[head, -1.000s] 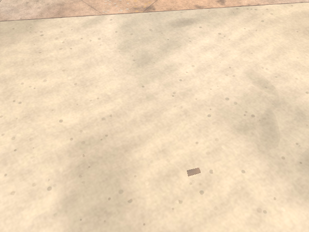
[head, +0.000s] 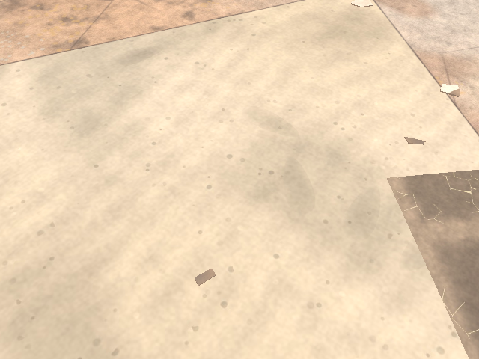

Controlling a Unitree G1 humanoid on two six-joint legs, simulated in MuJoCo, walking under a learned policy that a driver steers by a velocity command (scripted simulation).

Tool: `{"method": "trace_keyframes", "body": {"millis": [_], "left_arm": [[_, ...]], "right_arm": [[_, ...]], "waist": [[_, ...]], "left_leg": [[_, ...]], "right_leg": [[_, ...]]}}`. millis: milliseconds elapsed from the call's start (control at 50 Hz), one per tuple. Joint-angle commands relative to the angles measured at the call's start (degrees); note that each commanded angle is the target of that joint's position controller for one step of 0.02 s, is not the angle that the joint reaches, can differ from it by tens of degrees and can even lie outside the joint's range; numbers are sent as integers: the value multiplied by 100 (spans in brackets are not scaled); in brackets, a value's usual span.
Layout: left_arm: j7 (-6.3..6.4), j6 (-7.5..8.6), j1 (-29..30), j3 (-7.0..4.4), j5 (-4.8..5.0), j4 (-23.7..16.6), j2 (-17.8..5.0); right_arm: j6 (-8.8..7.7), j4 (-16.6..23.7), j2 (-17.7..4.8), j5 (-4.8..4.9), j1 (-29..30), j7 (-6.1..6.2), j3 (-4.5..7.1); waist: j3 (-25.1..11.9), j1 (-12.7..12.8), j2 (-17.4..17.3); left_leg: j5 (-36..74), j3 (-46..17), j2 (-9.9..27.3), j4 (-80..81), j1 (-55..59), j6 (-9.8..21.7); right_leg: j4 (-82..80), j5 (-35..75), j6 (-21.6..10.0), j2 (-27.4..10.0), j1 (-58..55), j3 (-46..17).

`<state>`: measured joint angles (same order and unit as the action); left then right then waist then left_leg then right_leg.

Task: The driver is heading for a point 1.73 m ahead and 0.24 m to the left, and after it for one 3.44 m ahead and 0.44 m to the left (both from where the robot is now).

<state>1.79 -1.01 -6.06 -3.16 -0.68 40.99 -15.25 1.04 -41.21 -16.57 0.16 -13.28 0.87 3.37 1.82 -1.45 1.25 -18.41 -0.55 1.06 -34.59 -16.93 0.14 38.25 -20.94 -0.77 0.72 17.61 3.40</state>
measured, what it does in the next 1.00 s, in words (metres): steps on the spot, turning left: right foot, then left foot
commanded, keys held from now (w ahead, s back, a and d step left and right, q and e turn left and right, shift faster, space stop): q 0.46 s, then no key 0.30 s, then w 0.08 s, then w+e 0.16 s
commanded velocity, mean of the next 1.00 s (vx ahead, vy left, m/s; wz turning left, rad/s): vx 0.05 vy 0.00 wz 0.32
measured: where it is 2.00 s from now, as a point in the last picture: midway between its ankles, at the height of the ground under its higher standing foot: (240, 333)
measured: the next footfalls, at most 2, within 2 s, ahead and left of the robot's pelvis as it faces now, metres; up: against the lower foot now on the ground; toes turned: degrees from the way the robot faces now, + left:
right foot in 0.26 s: +0.05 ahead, -0.13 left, +0.00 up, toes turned +12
left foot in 0.70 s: -0.03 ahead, +0.11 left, +0.00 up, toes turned +21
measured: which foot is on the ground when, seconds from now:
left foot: down 0.00-0.26, up 0.28-0.68, down 0.70-1.00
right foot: up 0.00-0.24, down 0.26-0.70, up 0.72-1.00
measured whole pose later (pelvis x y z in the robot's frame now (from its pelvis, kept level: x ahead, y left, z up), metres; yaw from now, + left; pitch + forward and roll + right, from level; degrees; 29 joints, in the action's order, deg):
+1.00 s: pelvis +0.00 +0.00 +0.02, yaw +20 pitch +1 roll +0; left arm -0.8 0.8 -13.4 -4.0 1.2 43.7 -18.0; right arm -2.1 -40.6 -14.9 0.0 -14.3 0.6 2.9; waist -0.7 -0.7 1.2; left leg -12.5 1.4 -0.3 -18.5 -7.7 1.4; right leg 46.6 -17.7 0.8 -3.8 26.1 0.8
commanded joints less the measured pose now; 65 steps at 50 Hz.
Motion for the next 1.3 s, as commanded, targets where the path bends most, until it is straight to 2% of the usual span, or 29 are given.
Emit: {"method": "trace_keyframes", "body": {"millis": [20, 80, 140, 240, 260, 280, 300, 320, 360, 400, 500, 660, 680, 700, 720, 740, 760, 820, 860, 960, 1060, 1120, 1160, 1180, 1200, 1220, 1240, 1260, 1300], "left_arm": [[30, 75, 594, -220, 61, -668, -512], [-18, 51, 231, -248, 76, -579, -537], [-105, 109, 163, -178, 102, -570, -337], [-204, 145, -532, -321, 107, -420, -591], [-153, 140, -761, -426, 27, -437, -963], [-123, 90, -651, -529, -103, -523, -1537], [-143, 185, -614, -467, -256, -632, -1379], [-123, 249, -243, -363, -215, -707, -1039], [-65, 290, 223, -282, -30, -774, -755], [22, 269, 69, -238, -25, -744, -695], [96, 147, -538, -311, -34, -567, -903], [-106, 85, -298, -307, 230, -365, -1053], [-114, 107, -553, -239, 246, -224, -880], [-145, 164, -718, -123, 61, -222, -580], [-204, 230, -845, 1, -157, -334, -279], [-138, 186, -336, -78, -81, -394, -620], [-123, 137, -225, -142, 35, -408, -799], [-135, 65, -341, -276, 81, -277, -1036], [-183, 130, -353, -255, 177, -235, -887], [-266, 316, -168, -115, 191, -221, -547], [-345, 313, -179, -78, 221, -311, -637], [-373, 322, -614, -90, 213, -200, -645], [-316, 313, -1630, -265, 260, 109, -929], [-238, 328, -2229, -463, 264, 149, -1613], [-313, 440, -2400, -460, 188, 8, -1915], [-342, 537, -2095, -333, 148, -108, -1462], [-354, 582, -1864, -250, 124, -203, -1176], [-348, 578, -1620, -208, 127, -280, -1052], [-288, 535, -1362, -138, 109, -379, -919]], "right_arm": [[-200, 394, -1107, -118, -382, 43, 294], [-210, 561, -1067, 75, 291, 85, 321], [17, 649, -1096, 82, 372, 122, 369], [126, 824, -994, 179, 586, 100, 351], [113, 832, -717, 113, 423, 100, 279], [66, 946, -426, 62, 224, 104, 213], [-1, 980, -916, 11, 255, 121, 363], [15, 851, -1203, 76, 220, 107, 480], [124, 599, -1098, 69, 6, 145, 510], [156, 669, -893, 96, 126, 118, 460], [141, 1025, -518, 68, 689, 24, 270], [121, 868, -424, 45, 221, -85, 179], [114, 835, -537, 22, 130, -78, 197], [113, 877, -859, -13, 7, -22, 247], [112, 1030, -1135, -120, 378, 31, 241], [33, 1003, -716, -200, 348, -17, 161], [-62, 921, -594, -226, 450, -55, 100], [-160, 601, -975, 38, 78, -41, 234], [-200, 531, -801, 30, 74, -1, 182], [-426, 437, -765, -22, 90, 14, 228], [-513, 287, -1002, 91, 18, -105, 349], [-481, 245, -995, 164, 203, -138, 357], [-473, 245, -679, 45, 203, -130, 244], [-526, 490, -292, -95, 383, -126, 115], [-664, 834, -274, -41, 611, -105, 77], [-780, 779, -675, 163, 622, -159, 156], [-846, 741, -810, 208, 632, -205, 179], [-873, 654, -768, 88, 576, -195, 179], [-848, 627, -719, -85, 599, -190, 209]], "waist": [[-532, -250, -1528], [-569, 142, -741], [-771, 80, -988], [-772, 315, -1069], [-793, 271, -333], [-577, 42, 1401], [-548, 138, 1258], [-323, -9, 713], [-126, -127, 488], [-160, 15, 515], [-450, 416, 591], [-610, 102, 743], [-637, 73, 570], [-981, 194, -195], [-945, 487, -1479], [-961, 24, -1238], [-765, 61, -1149], [-418, -99, -1075], [-107, -52, -1064], [-61, -105, -876], [73, -103, -837], [68, 210, -596], [-251, 639, -172], [-358, 799, 1259], [-596, 779, 1879], [-412, 733, 1131], [-197, 609, 801], [-81, 458, 295], [-39, 274, 265]], "left_leg": [[3064, -2790, 1878, 1544, 1217, 1850], [3104, -1942, 1323, 1271, 1145, 1237], [3021, -1763, 1006, 1141, 861, 1126], [1265, -2077, 634, 863, 66, 700], [50, -1711, 214, 36, -674, 344], [-1704, -718, -716, -1307, -1902, -25], [-1926, -918, -352, -2672, -1930, -183], [-1461, -971, -209, -3222, -1927, -212], [-654, -817, -115, -3540, -2031, -360], [-263, -592, -113, -3716, -2002, -516], [-341, -341, 124, -2385, -1976, -684], [546, 344, -145, 921, 248, -141], [1288, 173, -106, 1626, 896, 26], [2861, -751, 650, 1518, 1841, 225], [4030, -1811, 1692, 1242, 1937, 1032], [3343, -1948, 1862, 1399, 1406, 1626], [3045, -1782, 1691, 1511, 1255, 1615], [-11, -1886, 1444, 2104, 1354, 1389], [-1084, -1863, 1347, 2475, 1264, 1301], [-480, -1130, 1308, 2646, 1220, 1131], [-646, -795, 1530, 2614, 878, 1148], [-751, -379, 1458, 2156, 472, 949], [-258, 238, 1004, 674, -224, 611], [-230, 1021, 280, -1718, -1435, 45], [-1474, 113, -485, -3191, -3037, -109], [-1169, -414, -36, -3761, -3580, 40], [-615, -422, 168, -3663, -3583, 191], [-149, -405, 341, -3358, -3403, 207], [499, -388, 448, -2632, -2810, 98]], "right_leg": [[2280, -1767, 164, 279, 1550, -570], [1783, -1006, 238, -37, 1537, -729], [796, -489, 379, 156, 749, -504], [-1534, 1018, 197, 251, -740, -342], [-1864, 1068, -117, -685, -1374, -1223], [-2259, 1646, -960, -2107, -1397, -2956], [-2447, 1500, -1622, -2623, -830, -3568], [-2401, 1276, -1514, -2314, -599, -2956], [-2312, 1087, -1023, -1609, -612, -1851], [-2274, 1794, -1057, -1442, -677, -1260], [-2177, 2267, -1330, -1693, -1565, -984], [-1472, 3022, -1084, -1636, -1074, -582], [-1264, 2668, -731, -1468, -763, -440], [-613, 1621, -208, -1095, -151, -72], [-58, -549, 314, -519, 709, 258], [494, -1327, 481, -521, 698, -187], [930, -1363, 510, -526, 802, -348], [1847, -822, 463, -455, 1643, -372], [1889, -269, 341, -476, 1951, -386], [811, 443, 135, -552, 1619, -354], [129, 323, -72, -539, 1038, -205], [-384, 629, -293, -388, 185, 85], [-614, 384, -516, -96, -1211, 95], [-1586, -231, -1074, -1232, -2010, -2023], [-2755, -1504, -1972, -2046, -2638, -4895], [-2857, -1733, -1958, -2200, -2656, -4700], [-2748, -1392, -1773, -2005, -2370, -4133], [-2661, -807, -1585, -1766, -2065, -3576], [-2736, 386, -1376, -1364, -1560, -2803]]}}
